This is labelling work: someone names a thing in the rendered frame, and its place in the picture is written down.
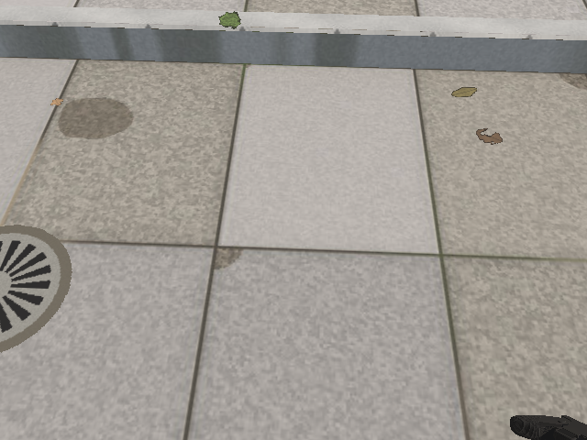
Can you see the robot right hand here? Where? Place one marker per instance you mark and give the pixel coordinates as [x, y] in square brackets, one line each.
[542, 427]

